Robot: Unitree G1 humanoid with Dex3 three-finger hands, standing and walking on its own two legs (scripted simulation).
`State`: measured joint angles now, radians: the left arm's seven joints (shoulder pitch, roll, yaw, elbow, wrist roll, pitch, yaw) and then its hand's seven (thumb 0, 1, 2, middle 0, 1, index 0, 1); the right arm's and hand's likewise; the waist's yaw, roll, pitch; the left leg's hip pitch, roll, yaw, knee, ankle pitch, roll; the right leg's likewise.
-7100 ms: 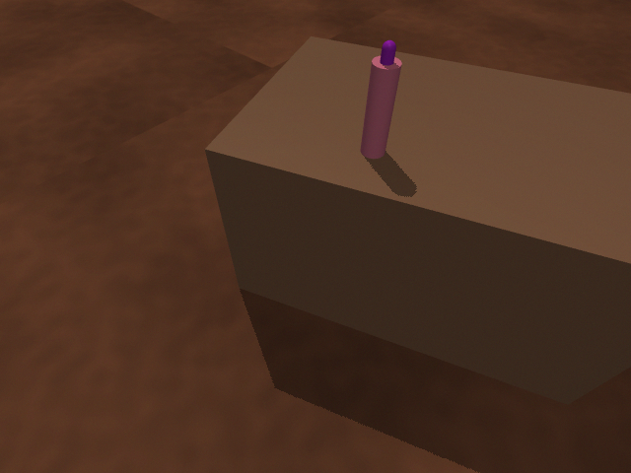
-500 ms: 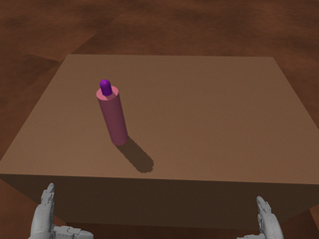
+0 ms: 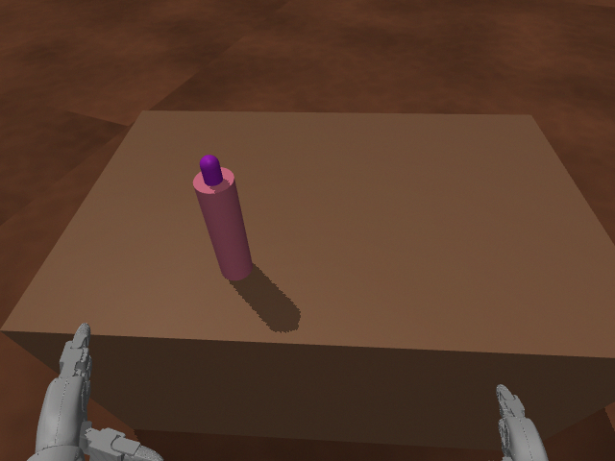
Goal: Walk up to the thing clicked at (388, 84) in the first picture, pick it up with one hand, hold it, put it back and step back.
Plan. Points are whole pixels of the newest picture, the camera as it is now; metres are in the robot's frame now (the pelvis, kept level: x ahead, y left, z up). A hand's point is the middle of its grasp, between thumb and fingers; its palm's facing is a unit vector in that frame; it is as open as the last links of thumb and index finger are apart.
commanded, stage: rise first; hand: left
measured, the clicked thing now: (224, 220) +0.48 +0.17 +0.01
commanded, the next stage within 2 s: go down in 0.42 s
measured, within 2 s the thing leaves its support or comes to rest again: neither
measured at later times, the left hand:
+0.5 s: hand (106, 402) +0.17 +0.25 +0.03, palm faces +0.27 -0.89 -0.36, open 17.5 cm
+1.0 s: hand (81, 320) +0.26 +0.30 +0.06, palm faces +0.22 -0.96 -0.15, open 17.5 cm
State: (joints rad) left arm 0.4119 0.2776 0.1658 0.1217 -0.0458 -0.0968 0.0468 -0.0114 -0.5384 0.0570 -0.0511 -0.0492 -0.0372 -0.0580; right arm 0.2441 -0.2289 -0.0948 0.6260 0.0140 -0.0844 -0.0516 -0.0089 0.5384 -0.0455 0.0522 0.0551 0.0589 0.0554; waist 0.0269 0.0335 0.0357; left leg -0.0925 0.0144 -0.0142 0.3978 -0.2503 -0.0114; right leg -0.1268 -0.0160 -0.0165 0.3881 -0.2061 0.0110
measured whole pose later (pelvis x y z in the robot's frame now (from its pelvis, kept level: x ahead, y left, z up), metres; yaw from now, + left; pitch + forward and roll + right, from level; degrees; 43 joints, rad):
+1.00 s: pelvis -0.01 +0.00 -0.01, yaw +1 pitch +0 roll +0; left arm 0.01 0.41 0.41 0.43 -0.22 -0.25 -0.28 -0.01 -0.55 0.02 -0.06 -0.05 -0.06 -0.04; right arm 0.16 -0.23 -0.10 0.75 0.03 -0.12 -0.07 -0.01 0.53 -0.05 0.05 0.05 0.06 0.05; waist 0.00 0.00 -0.01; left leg -0.23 0.01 -0.03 0.52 -0.29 -0.01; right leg -0.26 -0.03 -0.03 0.50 -0.24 0.01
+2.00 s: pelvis +0.00 +0.01 -0.02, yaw +0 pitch +10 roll -2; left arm -0.44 0.67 0.58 0.98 -0.28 -0.28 -0.59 -0.01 -0.59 0.04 -0.04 -0.04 -0.04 -0.03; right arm 0.19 -0.25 0.00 0.67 0.01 -0.19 -0.10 -0.01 0.54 -0.06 0.05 0.05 0.06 0.05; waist -0.07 -0.02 -0.11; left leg -0.52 0.02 -0.03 0.70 -0.37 -0.01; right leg -0.52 -0.01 -0.03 0.63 -0.30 0.02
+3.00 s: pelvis +0.00 +0.01 -0.05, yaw +0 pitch +16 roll -3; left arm -0.57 0.78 0.62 1.05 -0.23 -0.21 -0.61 -0.01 -0.52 0.04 -0.04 -0.02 -0.03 -0.01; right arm 0.29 -0.27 0.03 0.44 0.01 -0.19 -0.09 -0.01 0.54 -0.06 0.05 0.05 0.06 0.05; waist -0.11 -0.01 -0.16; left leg -0.72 0.03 -0.04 0.91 -0.46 0.00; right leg -0.71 0.00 -0.03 0.82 -0.37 0.02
